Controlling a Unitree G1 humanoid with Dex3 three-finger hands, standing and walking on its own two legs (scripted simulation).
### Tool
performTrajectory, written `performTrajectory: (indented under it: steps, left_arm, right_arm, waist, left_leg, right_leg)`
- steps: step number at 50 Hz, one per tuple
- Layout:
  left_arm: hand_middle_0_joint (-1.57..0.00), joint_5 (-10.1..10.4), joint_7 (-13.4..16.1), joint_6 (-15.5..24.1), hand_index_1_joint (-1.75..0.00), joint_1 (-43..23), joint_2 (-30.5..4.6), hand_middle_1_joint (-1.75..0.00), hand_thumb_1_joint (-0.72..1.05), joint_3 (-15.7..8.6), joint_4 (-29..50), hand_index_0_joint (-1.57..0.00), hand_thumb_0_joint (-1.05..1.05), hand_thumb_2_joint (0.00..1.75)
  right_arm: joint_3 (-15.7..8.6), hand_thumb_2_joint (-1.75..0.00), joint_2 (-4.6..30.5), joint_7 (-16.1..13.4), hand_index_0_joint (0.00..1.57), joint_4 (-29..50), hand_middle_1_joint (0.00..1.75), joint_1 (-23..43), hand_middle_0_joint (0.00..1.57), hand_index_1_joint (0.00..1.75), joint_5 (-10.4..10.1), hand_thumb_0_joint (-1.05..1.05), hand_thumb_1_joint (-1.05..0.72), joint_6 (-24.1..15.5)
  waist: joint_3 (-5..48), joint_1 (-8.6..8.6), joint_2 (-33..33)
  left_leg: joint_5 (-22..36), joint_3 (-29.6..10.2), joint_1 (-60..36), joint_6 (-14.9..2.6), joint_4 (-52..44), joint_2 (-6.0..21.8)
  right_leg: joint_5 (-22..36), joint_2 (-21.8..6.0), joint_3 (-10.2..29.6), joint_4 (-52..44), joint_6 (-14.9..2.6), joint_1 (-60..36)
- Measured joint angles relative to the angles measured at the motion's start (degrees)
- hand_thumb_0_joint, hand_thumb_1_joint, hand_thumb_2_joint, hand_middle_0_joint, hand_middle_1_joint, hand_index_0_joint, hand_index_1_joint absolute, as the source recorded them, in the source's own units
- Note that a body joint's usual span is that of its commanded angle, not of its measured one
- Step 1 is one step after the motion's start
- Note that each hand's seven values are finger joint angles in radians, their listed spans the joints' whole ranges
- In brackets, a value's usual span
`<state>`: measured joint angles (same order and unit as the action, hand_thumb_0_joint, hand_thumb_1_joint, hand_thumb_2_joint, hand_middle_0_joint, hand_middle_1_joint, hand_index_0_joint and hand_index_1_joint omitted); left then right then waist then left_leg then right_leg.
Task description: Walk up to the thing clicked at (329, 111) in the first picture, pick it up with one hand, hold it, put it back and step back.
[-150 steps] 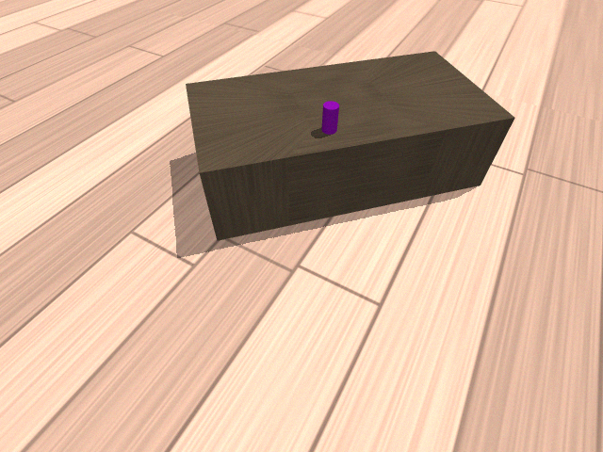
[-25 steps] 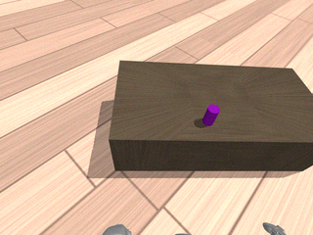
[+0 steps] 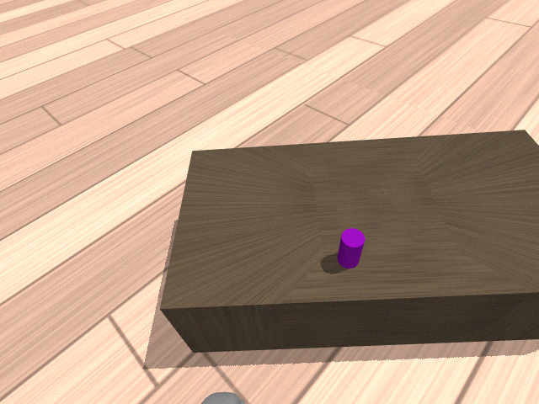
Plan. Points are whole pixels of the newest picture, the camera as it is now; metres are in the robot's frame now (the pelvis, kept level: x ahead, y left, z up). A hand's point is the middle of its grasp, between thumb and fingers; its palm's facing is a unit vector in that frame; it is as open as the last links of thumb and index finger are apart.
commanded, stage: walk up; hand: right
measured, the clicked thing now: (350, 248) +0.56 -0.19 -0.32
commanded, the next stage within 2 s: stand in 1.98 s
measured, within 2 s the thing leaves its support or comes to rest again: neither
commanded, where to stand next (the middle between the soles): +0.12 +0.01 m, yaw +2 degrees
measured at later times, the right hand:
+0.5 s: hand (442, 365) +0.22 -0.27 -0.16, palm faces -0.11 +0.93 -0.36, open 7.4 cm
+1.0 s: hand out of the picture +0.15 -0.25 -0.16, palm faces -0.10 +0.94 -0.33, open 7.4 cm
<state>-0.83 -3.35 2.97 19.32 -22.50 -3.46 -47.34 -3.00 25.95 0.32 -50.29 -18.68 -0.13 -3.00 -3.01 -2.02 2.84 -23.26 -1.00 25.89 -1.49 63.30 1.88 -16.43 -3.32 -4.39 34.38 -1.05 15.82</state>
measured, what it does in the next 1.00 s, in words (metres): steps on the spot: left foot, then left foot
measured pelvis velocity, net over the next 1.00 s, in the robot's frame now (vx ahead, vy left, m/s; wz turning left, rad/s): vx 0.05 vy -0.01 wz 0.09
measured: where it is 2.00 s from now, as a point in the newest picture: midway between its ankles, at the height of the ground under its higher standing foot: outside the picture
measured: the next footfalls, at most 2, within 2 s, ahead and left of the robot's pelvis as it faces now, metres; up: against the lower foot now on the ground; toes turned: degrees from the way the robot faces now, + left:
left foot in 0.26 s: +0.19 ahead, +0.10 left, +0.00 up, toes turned +4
left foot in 0.78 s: +0.10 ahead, +0.14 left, +0.00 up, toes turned +4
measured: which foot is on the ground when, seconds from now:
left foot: up 0.00-0.24, down 0.26-0.52, up 0.54-0.76, down 0.78-1.00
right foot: down 0.00-1.00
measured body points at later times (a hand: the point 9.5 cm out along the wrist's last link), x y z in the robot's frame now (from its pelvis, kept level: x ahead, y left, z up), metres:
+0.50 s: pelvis +0.06 -0.03 -0.02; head +0.10 -0.03 +0.43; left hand +0.13 +0.28 -0.14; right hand +0.22 -0.32 -0.13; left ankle +0.15 +0.10 -0.73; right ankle +0.06 -0.16 -0.73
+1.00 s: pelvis +0.05 -0.01 -0.01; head +0.06 -0.01 +0.44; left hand +0.08 +0.32 -0.13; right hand +0.16 -0.30 -0.14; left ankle +0.06 +0.14 -0.73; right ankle +0.08 -0.14 -0.73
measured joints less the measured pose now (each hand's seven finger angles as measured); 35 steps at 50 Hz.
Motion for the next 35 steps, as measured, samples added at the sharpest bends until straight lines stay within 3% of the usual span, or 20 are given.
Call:
performTrajectory:
  steps: [7, 13, 15, 19, 23, 25, 27, 30, 33, 35]
  left_arm:
    - [-0.21, 0.3, 1.7, 0.6, -0.30, 1.2, -0.5, -0.30, 0.91, 1.0, 0.2, -0.21, 0.00, 0.90]
    - [-0.21, 0.9, 3.1, -0.7, -0.30, -1.1, -0.3, -0.30, 0.90, 2.6, -0.6, -0.21, 0.00, 0.90]
    - [-0.21, 1.7, 3.6, -1.4, -0.30, -3.5, -0.1, -0.30, 0.91, 2.7, -1.3, -0.21, 0.00, 0.90]
    - [-0.21, 2.1, 4.2, -2.6, -0.30, -6.9, 1.1, -0.30, 0.91, 3.4, -1.8, -0.21, 0.00, 0.90]
    - [-0.21, 1.9, 4.0, -2.0, -0.30, -8.1, 1.2, -0.30, 0.91, 3.5, -2.8, -0.21, 0.00, 0.90]
    - [-0.21, 1.4, 4.5, -1.2, -0.30, -8.2, 1.6, -0.30, 0.91, 3.2, -3.9, -0.21, 0.00, 0.90]
    - [-0.21, 0.2, 4.9, -0.6, -0.30, -7.5, 2.1, -0.30, 0.91, 3.1, -4.8, -0.21, 0.00, 0.90]
    - [-0.21, -0.8, 5.3, -0.5, -0.30, -5.6, 0.8, -0.30, 0.91, 2.6, -5.6, -0.21, 0.00, 0.90]
    - [-0.21, -1.1, 5.7, -0.2, -0.30, -5.0, 0.0, -0.30, 0.90, 2.0, -6.3, -0.21, 0.00, 0.90]
    - [-0.21, -1.3, 5.7, 0.1, -0.30, -4.9, -0.6, -0.30, 0.90, 1.8, -6.1, -0.21, 0.00, 0.90]
  right_arm:
    - [0.9, -0.89, -2.6, 1.1, 0.20, 1.2, 0.30, 2.2, 0.20, 0.30, 0.8, 0.00, -0.90, 0.2]
    - [1.1, -0.89, -3.7, 0.5, 0.20, 0.5, 0.30, 5.1, 0.20, 0.30, 0.9, 0.00, -0.90, 0.9]
    - [1.1, -0.89, -4.5, 0.2, 0.20, 0.5, 0.30, 6.8, 0.20, 0.30, 1.2, 0.00, -0.90, 1.0]
    - [1.8, -0.89, -5.1, -0.3, 0.20, 1.3, 0.30, 9.7, 0.20, 0.30, 0.6, 0.00, -0.90, 1.5]
    - [2.1, -0.89, -4.9, 0.0, 0.20, 1.8, 0.30, 12.3, 0.20, 0.30, 1.3, 0.00, -0.90, 2.8]
    - [1.7, -0.89, -4.1, 0.4, 0.21, 1.9, 0.30, 13.6, 0.20, 0.31, 1.4, 0.00, -0.90, 3.9]
    - [1.0, -0.89, -3.6, 0.6, 0.20, 1.4, 0.30, 13.9, 0.20, 0.30, 1.4, 0.00, -0.90, 5.0]
    - [0.5, -0.89, -3.8, 0.9, 0.20, 0.5, 0.30, 13.4, 0.20, 0.30, 1.6, 0.00, -0.90, 6.3]
    - [-0.3, -0.89, -2.6, 1.1, 0.20, 0.2, 0.30, 12.9, 0.20, 0.30, 1.2, 0.00, -0.90, 6.0]
    - [-0.8, -0.89, -1.7, 1.1, 0.20, -0.2, 0.30, 12.6, 0.20, 0.30, 1.1, 0.00, -0.90, 5.7]
  waist:
    - [-2.6, -0.42, -1.0]
    - [-4.3, -0.23, -2.4]
    - [-5.6, 0.14, -4.4]
    - [-6.1, 0.88, -4.1]
    - [-4.4, 1.39, -3.4]
    - [-4.4, 1.55, -1.4]
    - [-3.8, 1.72, 1.0]
    - [-2.4, 0.20, -1.0]
    - [-2.9, 0.53, -1.0]
    - [-3.6, 0.62, -0.6]
  left_leg:
    - [5.9, 0.3, 3.1, 0.99, -14.9, -0.4]
    - [14.5, 2.7, -2.8, -0.56, -28.1, -1.6]
    - [12.4, 3.1, -2.8, -0.47, -26.8, -3.1]
    - [11.7, 2.4, -2.7, -0.81, -25.6, -2.5]
    - [11.6, 2.2, -1.2, 0.06, -24.8, -1.8]
    - [10.5, 1.3, -0.1, 0.58, -22.3, -0.6]
    - [7.5, -0.8, 0.6, 0.21, -20.0, 0.1]
    - [-1.4, -1.4, 1.9, 0.52, -11.3, -2.7]
    - [-2.6, -2.4, 1.5, 0.50, -7.9, -2.8]
    - [-2.3, -2.2, -0.2, 0.56, -10.7, -1.6]
  right_leg:
    - [-1.3, 2.0, -2.1, -3.9, -1.34, -4.9]
    - [-8.4, 1.4, -3.7, 4.5, -0.63, -4.3]
    - [-9.1, -0.1, -2.3, 11.5, -0.36, -1.6]
    - [-17.7, 1.4, 2.1, 20.7, -0.30, 3.2]
    - [-11.8, 0.4, 3.1, 12.8, -0.36, 2.7]
    - [-6.3, 1.3, 2.3, 7.5, 0.98, 0.7]
    - [-5.9, 2.7, 0.9, 6.7, 1.51, -0.2]
    - [-5.9, 0.8, 2.9, 6.5, 1.08, 0.4]
    - [-4.5, -0.6, 2.9, 4.4, 1.51, 0.2]
    - [-3.9, -1.2, 2.8, 3.8, 2.15, 0.6]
